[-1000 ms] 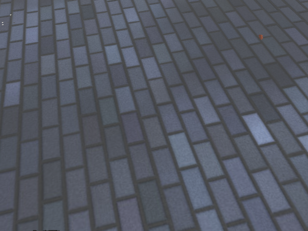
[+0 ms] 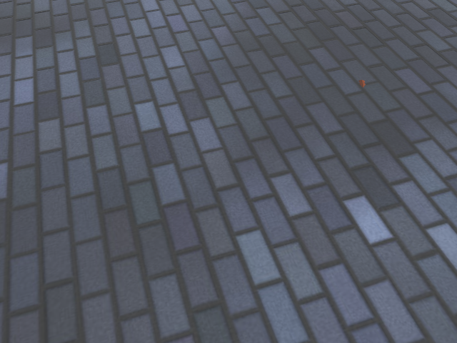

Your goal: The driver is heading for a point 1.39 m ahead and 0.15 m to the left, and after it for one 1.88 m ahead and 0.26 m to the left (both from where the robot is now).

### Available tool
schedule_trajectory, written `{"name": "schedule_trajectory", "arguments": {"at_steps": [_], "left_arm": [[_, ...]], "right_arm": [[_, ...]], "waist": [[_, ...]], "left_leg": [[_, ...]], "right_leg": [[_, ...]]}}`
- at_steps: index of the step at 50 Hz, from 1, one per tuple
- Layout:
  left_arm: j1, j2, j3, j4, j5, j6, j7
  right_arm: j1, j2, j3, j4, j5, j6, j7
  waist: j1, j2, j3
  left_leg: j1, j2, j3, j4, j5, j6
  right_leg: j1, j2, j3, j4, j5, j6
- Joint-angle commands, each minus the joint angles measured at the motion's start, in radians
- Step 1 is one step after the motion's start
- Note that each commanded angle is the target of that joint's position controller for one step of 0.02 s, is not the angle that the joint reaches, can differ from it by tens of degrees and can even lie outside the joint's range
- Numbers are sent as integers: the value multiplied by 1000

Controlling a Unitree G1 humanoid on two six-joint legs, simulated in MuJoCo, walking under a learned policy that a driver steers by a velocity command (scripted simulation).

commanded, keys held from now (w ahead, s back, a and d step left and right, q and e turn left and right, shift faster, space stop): w+shift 1.00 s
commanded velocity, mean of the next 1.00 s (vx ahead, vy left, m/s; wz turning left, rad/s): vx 0.90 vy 0.00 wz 0.00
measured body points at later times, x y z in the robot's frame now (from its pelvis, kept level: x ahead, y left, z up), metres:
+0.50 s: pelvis +0.27 -0.06 -0.02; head +0.30 -0.06 +0.43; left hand +0.18 +0.19 -0.14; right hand +0.51 -0.27 -0.09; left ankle +0.47 +0.07 -0.70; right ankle +0.08 -0.15 -0.74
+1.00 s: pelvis +0.73 -0.02 -0.02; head +0.76 -0.02 +0.43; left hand +0.98 +0.18 -0.10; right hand +0.62 -0.26 -0.15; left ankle +0.52 +0.04 -0.74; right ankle +0.97 -0.14 -0.70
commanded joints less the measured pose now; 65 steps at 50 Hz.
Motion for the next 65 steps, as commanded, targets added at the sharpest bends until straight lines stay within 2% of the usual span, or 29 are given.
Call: {"name": "schedule_trajectory", "arguments": {"at_steps": [1,4,6,7,8,9,11,18,24,27,29,30,31,32,33,35,37,42,47,50,53,54,55,56,57,58,60,62,65], "left_arm": [[-131,31,-6,-96,89,-1,-55],[-24,50,3,-67,60,27,-61],[267,121,29,25,65,7,-35],[444,225,41,44,96,-8,-18],[333,272,39,7,97,-10,-10],[202,238,33,-14,81,-5,-11],[122,163,9,-19,60,-19,-22],[248,104,-14,74,40,-49,-20],[285,115,-18,140,33,-58,-10],[274,178,-11,171,47,-51,-3],[240,236,5,185,67,-24,13],[208,211,0,168,68,-20,17],[291,33,-40,120,29,-31,-13],[271,74,-33,116,26,-51,-20],[137,112,-22,83,23,-52,-14],[54,91,-33,73,46,-49,-22],[100,52,-48,74,71,-16,-43],[-173,51,-68,-24,73,6,-60],[-352,32,-93,-70,48,-13,-75],[-328,79,-80,-65,54,-13,-53],[97,180,-31,58,52,-7,-14],[284,240,-6,102,68,-2,5],[288,330,28,96,84,-5,6],[214,251,24,85,75,0,-14],[114,194,12,94,72,-12,-14],[81,126,-2,114,76,-23,-17],[77,53,-26,154,77,-45,-13],[71,68,-26,176,50,-68,-16],[80,80,-25,187,48,-87,-27]], "right_arm": [[-77,-179,-47,-59,-59,-11,24],[-80,-183,-56,-49,-40,0,42],[-132,-122,-34,-62,-57,-4,42],[-227,3,3,-120,-74,-12,38],[-181,10,4,-167,-35,-21,35],[-183,-53,-6,-163,-40,-19,38],[-136,-106,-16,-122,-63,-18,61],[-331,-76,4,-173,-62,24,86],[-493,-55,26,-222,-51,19,92],[-423,-80,19,-212,-54,18,66],[-70,-145,-12,-110,-50,15,39],[157,-205,-35,-43,-63,11,21],[194,-315,-64,-27,-95,3,13],[161,-288,-59,-30,-73,0,28],[47,-232,-51,-15,-72,-3,31],[-26,-131,-27,0,-63,-20,37],[-42,-72,-5,26,-51,-33,33],[70,-94,-4,76,-26,-67,41],[177,-125,2,121,-7,-87,29],[184,-177,-1,142,-22,-74,15],[124,-233,-15,150,-64,-28,-14],[109,-187,-6,133,-71,-25,-13],[244,-3,33,88,-6,-44,18],[178,-105,20,87,3,-56,10],[20,-126,14,49,-1,-56,4],[-16,-107,19,38,-6,-56,10],[-6,-62,27,40,-38,-18,31],[5,-27,33,28,-49,19,55],[-159,-28,38,-35,-42,36,67]], "waist": [[6,97,70],[59,103,76],[212,-77,11],[293,-349,-45],[200,-375,-2],[121,-188,80],[55,-79,51],[75,-72,171],[92,-64,205],[32,-138,106],[-140,-169,-84],[-232,-123,-201],[-124,193,-318],[-113,212,-361],[-67,115,-133],[-6,-65,9],[70,27,42],[38,-2,211],[-8,-2,214],[20,46,123],[235,107,-112],[299,75,-213],[156,-346,-396],[177,-141,-400],[154,-56,-164],[112,40,-39],[36,14,62],[-12,-63,94],[0,-52,167]], "left_leg": [[-111,133,-141,-278,-246,146],[-246,161,-119,-212,-302,150],[-433,82,-41,152,-196,124],[-591,-27,27,644,-270,87],[-799,-126,-113,836,-224,102],[-869,-16,-137,905,-75,110],[-728,69,-84,806,53,73],[-778,102,23,602,231,-7],[-598,54,128,270,321,56],[-373,-49,178,214,191,116],[-9,-112,168,195,83,152],[313,-3,43,214,-17,172],[587,298,-460,92,-480,248],[569,359,-864,-146,-607,254],[418,316,-704,-165,-506,222],[123,233,-422,-183,-225,178],[-49,188,-318,-248,-227,172],[-116,120,-127,-385,32,184],[3,110,7,-446,564,127],[255,142,45,-299,1082,102],[268,176,63,271,1282,92],[65,140,62,599,1015,102],[-397,-81,25,1128,11,38],[-567,-69,-96,1200,-101,82],[-628,6,-86,1137,1,95],[-573,47,-80,1045,42,104],[-455,98,-97,958,65,95],[-463,130,-90,909,75,73],[-551,130,-25,769,225,62]], "right_leg": [[34,26,-73,-214,41,14],[298,55,-136,-343,167,4],[621,35,-70,-379,49,-15],[671,-236,314,-539,-362,-37],[594,-355,832,-790,-647,-113],[546,-376,758,-760,-610,-141],[436,-254,485,-721,-363,-114],[401,-155,196,-864,17,-158],[506,-155,33,-938,465,-150],[599,-182,-27,-726,1151,-119],[562,-187,-59,-298,1360,-95],[331,-141,-55,33,1104,-89],[-73,34,-24,446,252,-61],[-210,119,140,570,-60,-93],[-311,42,128,598,56,-107],[-225,-43,98,474,168,-102],[-148,-84,96,407,166,-70],[-316,-127,-3,134,355,-17],[-102,-37,-114,-279,622,-53],[-33,59,-150,-346,511,-89],[374,120,-115,-363,273,-139],[630,-14,20,-298,71,-168],[999,-362,654,-406,-168,-343],[971,-361,833,-586,-286,-338],[779,-317,615,-611,-192,-281],[570,-283,473,-656,-57,-232],[323,-212,278,-701,81,-153],[241,-200,177,-775,54,-121],[207,-131,-49,-829,267,-68]]}}
Keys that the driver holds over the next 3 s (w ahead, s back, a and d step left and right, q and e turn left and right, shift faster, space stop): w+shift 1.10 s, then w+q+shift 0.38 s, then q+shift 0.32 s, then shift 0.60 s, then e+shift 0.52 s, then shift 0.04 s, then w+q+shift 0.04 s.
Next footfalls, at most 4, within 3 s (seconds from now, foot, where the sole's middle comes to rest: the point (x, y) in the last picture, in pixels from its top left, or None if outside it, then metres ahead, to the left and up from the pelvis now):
0.12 right None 0.12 -0.15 -0.78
0.60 left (221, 336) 0.56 0.04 -0.78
1.08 right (260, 209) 1.03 -0.11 -0.78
1.54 left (207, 132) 1.46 0.09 -0.78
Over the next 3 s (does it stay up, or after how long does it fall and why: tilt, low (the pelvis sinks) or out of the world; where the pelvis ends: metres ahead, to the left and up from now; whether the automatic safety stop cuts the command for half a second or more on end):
stays up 1.65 0.08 0.00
